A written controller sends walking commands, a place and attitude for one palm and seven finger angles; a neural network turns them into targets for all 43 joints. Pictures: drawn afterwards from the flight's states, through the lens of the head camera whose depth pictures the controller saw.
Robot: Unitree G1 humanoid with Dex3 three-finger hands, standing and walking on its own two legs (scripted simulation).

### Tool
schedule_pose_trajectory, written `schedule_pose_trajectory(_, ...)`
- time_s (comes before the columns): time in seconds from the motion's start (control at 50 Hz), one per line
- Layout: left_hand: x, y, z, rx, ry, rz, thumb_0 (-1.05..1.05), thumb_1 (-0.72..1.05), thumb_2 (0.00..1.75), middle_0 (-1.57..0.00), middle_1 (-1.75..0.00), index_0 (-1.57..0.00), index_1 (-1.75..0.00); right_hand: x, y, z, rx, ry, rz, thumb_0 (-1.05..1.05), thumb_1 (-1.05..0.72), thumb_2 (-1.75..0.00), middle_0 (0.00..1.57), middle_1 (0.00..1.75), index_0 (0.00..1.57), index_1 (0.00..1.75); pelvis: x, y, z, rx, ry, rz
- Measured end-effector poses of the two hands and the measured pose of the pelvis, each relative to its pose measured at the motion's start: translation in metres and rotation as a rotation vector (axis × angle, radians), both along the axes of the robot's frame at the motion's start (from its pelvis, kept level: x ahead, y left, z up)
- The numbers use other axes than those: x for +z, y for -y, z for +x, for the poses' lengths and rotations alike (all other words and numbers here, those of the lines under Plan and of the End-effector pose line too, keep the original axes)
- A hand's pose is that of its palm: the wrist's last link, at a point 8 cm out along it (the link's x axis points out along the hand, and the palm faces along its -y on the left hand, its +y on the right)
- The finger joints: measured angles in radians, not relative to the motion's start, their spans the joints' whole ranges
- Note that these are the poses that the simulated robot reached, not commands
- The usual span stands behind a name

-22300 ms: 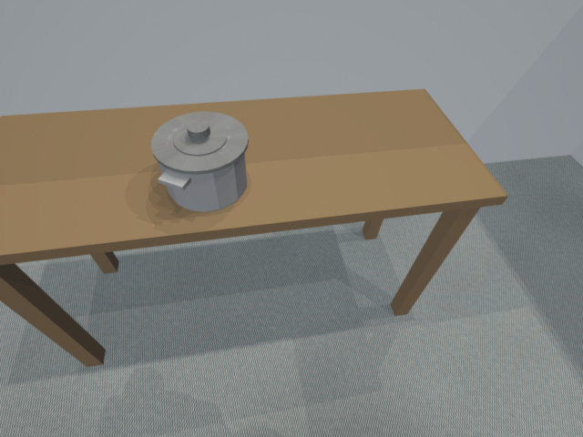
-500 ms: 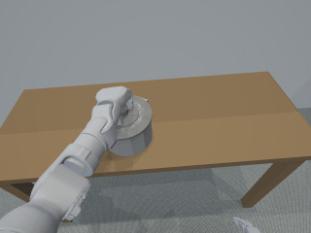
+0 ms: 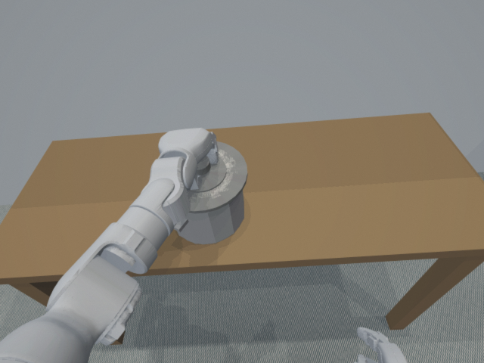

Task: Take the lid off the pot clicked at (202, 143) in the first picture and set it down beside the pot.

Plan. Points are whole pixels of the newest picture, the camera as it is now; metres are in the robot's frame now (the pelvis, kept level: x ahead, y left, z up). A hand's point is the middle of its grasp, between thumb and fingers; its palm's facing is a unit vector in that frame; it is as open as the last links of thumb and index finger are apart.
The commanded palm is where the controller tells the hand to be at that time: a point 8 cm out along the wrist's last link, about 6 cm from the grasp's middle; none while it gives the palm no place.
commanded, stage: lift the lid straight up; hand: left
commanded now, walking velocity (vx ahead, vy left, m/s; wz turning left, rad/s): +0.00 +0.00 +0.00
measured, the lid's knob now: (199, 164) +0.46 +0.09 +0.08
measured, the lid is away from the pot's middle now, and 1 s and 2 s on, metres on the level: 0.01 0.01 0.04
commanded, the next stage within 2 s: move the lid sideways beside the pot in 1.56 s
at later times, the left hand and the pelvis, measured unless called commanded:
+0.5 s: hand (185, 153) +0.43 +0.10 +0.14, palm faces -0.24 -0.06 -0.97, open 7.4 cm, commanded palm +0.41 +0.11 +0.21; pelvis -0.01 +0.00 +0.00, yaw +0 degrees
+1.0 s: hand (178, 133) +0.44 +0.11 +0.18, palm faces -0.20 -0.07 -0.98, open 7.4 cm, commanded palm +0.42 +0.10 +0.25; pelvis -0.01 +0.01 +0.00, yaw +1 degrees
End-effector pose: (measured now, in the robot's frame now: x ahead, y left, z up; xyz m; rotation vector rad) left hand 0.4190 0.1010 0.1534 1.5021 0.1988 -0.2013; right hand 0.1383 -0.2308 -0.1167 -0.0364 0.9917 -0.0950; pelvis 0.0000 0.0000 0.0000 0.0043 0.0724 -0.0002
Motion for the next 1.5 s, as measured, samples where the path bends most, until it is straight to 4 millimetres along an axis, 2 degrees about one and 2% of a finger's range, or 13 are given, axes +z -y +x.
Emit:
schedule_pose_trajectory(0.18, 0.02, -0.002, 0.004, 0.024, 0.026, -0.006, 0.06, 0.31, 0.87, -0.98, -1.05, -0.64, -0.84, 0.004, 0.0, 0.004, 0.008, 0.026, -0.005, 0.0, -0.9, -0.9, 0.19, 0.3, 0.19, 0.3, 0.001, 0.003, -0.001, -0.004, 0.007, 0.002)
schedule_pose_trajectory(0.44, 0.035, -0.006, 0.003, 0.011, 0.011, 0.007, 0.07, 0.32, 0.87, -1.0, -1.06, -0.64, -0.84, 0.007, 0.006, 0.002, 0.012, 0.04, -0.033, 0.01, -0.9, -0.9, 0.19, 0.3, 0.19, 0.29, 0.001, 0.003, -0.004, 0.006, 0.02, 0.0)
schedule_pose_trajectory(0.7, 0.058, -0.011, 0.008, 0.036, 0.049, 0.003, 0.07, 0.32, 0.87, -1.0, -1.06, -0.64, -0.84, 0.005, -0.002, -0.003, 0.021, 0.037, -0.019, 0.01, -0.9, -0.9, 0.19, 0.3, 0.19, 0.3, 0.002, -0.001, -0.006, 0.004, 0.022, 0.0)
schedule_pose_trajectory(0.88, 0.072, -0.007, 0.003, 0.015, 0.051, 0.003, 0.07, 0.32, 0.87, -1.01, -1.06, -0.64, -0.84, 0.008, -0.009, 0.005, 0.042, 0.065, -0.015, 0.01, -0.9, -0.9, 0.19, 0.3, 0.19, 0.3, 0.002, -0.006, -0.007, 0.011, 0.029, -0.001)
schedule_pose_trajectory(1.0, 0.081, -0.009, 0.008, 0.023, 0.059, -0.002, 0.07, 0.32, 0.87, -1.01, -1.06, -0.64, -0.84, 0.012, -0.012, 0.007, 0.049, 0.084, -0.027, 0.01, -0.9, -0.9, 0.19, 0.3, 0.19, 0.3, 0.002, -0.007, -0.01, 0.009, 0.028, 0.0)
schedule_pose_trajectory(1.3, 0.106, -0.002, 0.014, 0.01, 0.101, 0.005, 0.07, 0.32, 0.88, -1.01, -1.06, -0.64, -0.84, 0.008, -0.017, 0.0, 0.053, 0.064, -0.024, 0.01, -0.9, -0.9, 0.19, 0.3, 0.19, 0.3, 0.002, -0.011, -0.008, 0.011, 0.02, -0.001)
schedule_pose_trajectory(1.42, 0.119, -0.006, 0.017, 0.017, 0.134, 0.007, 0.07, 0.32, 0.88, -1.01, -1.06, -0.64, -0.84, 0.009, -0.015, -0.001, 0.043, 0.07, -0.025, 0.01, -0.9, -0.9, 0.19, 0.3, 0.19, 0.3, 0.003, -0.011, -0.007, 0.005, 0.017, -0.001)
schedule_pose_trajectory(1.5, 0.12, -0.008, 0.014, 0.035, 0.132, 0.002, 0.07, 0.32, 0.88, -1.01, -1.06, -0.64, -0.84, 0.009, -0.014, 0.001, 0.053, 0.061, -0.021, 0.01, -0.9, -0.9, 0.19, 0.3, 0.19, 0.3, 0.003, -0.011, -0.007, 0.006, 0.017, -0.002)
